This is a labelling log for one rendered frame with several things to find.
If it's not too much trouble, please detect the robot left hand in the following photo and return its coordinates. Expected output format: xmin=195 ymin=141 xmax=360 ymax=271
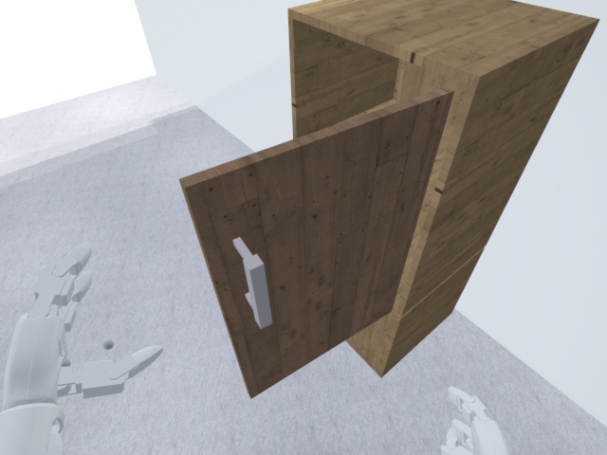
xmin=3 ymin=242 xmax=163 ymax=411

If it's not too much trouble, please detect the cupboard door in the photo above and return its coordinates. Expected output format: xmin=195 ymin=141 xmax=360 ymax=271
xmin=179 ymin=86 xmax=454 ymax=399

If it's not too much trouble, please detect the left robot forearm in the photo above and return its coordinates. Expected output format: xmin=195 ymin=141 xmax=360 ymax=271
xmin=0 ymin=403 xmax=65 ymax=455

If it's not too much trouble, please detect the robot right hand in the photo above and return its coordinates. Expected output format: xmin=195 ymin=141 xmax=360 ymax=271
xmin=441 ymin=387 xmax=511 ymax=455

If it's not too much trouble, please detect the handle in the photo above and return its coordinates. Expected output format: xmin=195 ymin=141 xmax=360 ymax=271
xmin=233 ymin=237 xmax=272 ymax=329

